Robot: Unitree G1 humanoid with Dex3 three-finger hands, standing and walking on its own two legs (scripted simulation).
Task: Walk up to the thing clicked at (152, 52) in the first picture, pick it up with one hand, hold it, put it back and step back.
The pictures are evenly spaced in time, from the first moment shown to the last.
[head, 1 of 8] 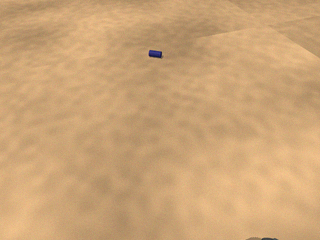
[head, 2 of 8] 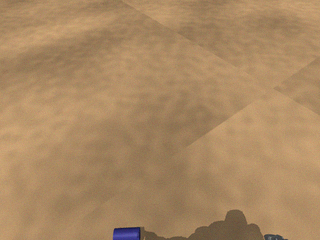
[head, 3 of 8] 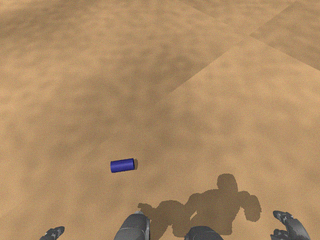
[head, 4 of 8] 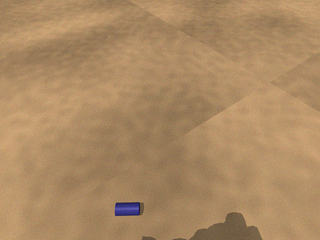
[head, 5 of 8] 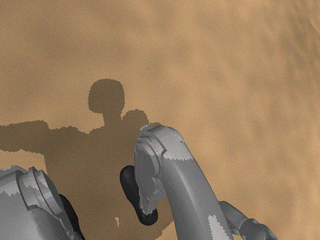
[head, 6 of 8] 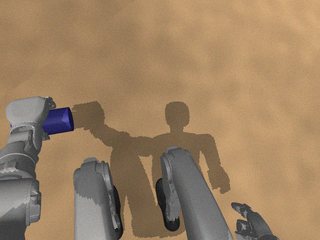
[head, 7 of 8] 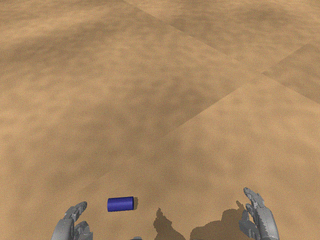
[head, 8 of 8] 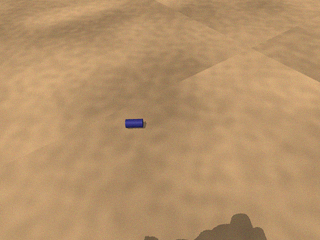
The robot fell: no
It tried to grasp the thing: yes
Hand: left
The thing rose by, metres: 0.65
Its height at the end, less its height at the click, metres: +0.00
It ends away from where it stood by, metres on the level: 0.01
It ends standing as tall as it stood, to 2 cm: yes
